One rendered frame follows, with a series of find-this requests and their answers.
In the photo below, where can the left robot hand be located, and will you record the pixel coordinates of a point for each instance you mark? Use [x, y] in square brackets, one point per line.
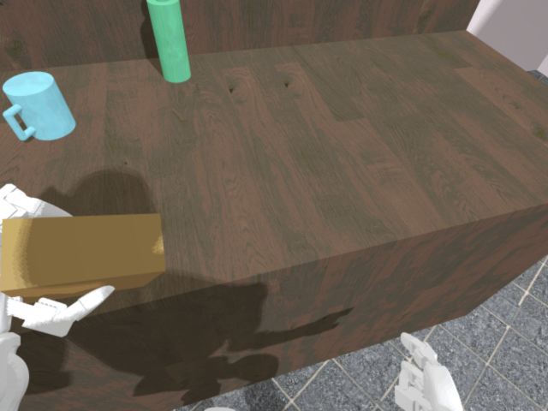
[46, 315]

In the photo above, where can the right robot hand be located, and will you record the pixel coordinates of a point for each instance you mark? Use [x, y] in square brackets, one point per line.
[434, 388]

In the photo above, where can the table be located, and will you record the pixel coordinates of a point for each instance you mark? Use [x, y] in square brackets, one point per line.
[334, 173]

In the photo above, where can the sponge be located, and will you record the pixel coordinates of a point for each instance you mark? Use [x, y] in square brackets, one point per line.
[61, 257]

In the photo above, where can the robot left forearm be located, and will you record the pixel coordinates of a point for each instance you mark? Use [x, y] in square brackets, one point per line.
[14, 374]

